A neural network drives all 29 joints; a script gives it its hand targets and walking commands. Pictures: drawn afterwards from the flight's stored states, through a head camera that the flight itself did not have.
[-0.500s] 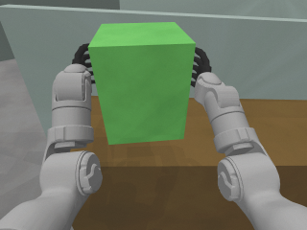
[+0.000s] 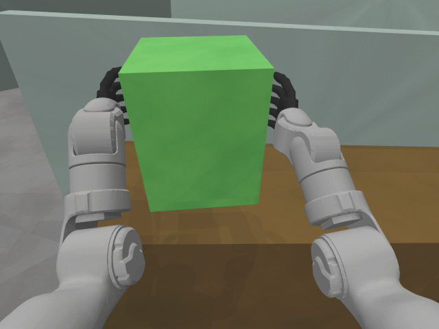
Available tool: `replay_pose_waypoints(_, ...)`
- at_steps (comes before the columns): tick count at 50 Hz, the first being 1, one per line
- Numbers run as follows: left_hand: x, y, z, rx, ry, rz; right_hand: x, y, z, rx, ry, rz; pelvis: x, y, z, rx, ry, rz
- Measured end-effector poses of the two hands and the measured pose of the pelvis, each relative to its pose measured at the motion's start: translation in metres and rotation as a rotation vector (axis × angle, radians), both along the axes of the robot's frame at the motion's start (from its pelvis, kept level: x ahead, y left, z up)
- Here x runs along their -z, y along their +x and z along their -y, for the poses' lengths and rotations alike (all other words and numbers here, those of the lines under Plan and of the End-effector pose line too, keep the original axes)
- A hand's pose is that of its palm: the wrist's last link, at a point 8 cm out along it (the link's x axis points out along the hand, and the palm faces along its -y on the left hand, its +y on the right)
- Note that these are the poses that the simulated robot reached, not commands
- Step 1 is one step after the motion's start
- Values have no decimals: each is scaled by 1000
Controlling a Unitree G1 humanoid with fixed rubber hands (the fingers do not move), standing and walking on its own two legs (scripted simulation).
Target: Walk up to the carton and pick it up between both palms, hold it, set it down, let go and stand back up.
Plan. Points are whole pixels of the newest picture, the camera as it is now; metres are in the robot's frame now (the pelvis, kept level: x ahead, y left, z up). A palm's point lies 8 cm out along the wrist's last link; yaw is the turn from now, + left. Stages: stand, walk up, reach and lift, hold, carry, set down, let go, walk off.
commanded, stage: hold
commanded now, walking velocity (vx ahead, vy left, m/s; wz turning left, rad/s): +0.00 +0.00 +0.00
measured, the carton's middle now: (199, 120) +0.42 +0.02 +0.26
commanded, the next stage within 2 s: none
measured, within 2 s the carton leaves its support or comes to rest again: neither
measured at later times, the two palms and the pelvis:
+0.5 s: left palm (107, 113) +0.36 +0.16 +0.30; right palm (285, 119) +0.35 -0.13 +0.29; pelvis +0.00 +0.00 +0.00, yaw +0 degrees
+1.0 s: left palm (103, 109) +0.36 +0.17 +0.30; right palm (283, 117) +0.35 -0.12 +0.29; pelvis -0.01 +0.00 +0.00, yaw +0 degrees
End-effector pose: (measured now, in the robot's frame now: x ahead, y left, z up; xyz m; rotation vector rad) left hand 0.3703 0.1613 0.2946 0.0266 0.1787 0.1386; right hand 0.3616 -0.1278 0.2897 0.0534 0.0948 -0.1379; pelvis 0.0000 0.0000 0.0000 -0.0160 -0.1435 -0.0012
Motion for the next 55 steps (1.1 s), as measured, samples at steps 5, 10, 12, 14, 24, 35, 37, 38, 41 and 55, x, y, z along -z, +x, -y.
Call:
replay_pose_waypoints(5,1,-2,-1,-1,4,6,1,-1,-1,-2,-1,3,0,2,-1,-3,-1,10)
replay_pose_waypoints(10,2,-3,-1,-2,3,5,2,-3,-1,-1,1,2,0,3,-2,0,-1,20)
replay_pose_waypoints(12,3,-4,-1,-2,3,3,3,-3,-1,0,2,-1,0,3,-2,1,-1,21)
replay_pose_waypoints(14,3,-4,-1,-2,4,4,4,-3,-1,0,2,0,0,2,-2,2,-1,22)
replay_pose_waypoints(24,-1,-8,-1,-6,9,17,2,-7,-1,-2,5,11,0,-1,-3,7,0,25)
replay_pose_waypoints(35,-3,-11,-5,-13,13,9,0,-7,-5,-7,4,1,0,-7,-1,6,3,18)
replay_pose_waypoints(37,-4,-11,-5,-14,15,14,-1,-8,-6,-9,4,5,0,-8,0,4,3,15)
replay_pose_waypoints(38,-5,-11,-6,-14,16,16,-1,-8,-6,-9,4,7,0,-8,0,4,3,15)
replay_pose_waypoints(41,-6,-11,-6,-16,18,17,-2,-7,-7,-10,5,7,0,-9,0,2,3,14)
replay_pose_waypoints(55,-8,-10,-4,-14,24,15,-2,-7,-5,-9,7,3,0,-9,1,-1,4,12)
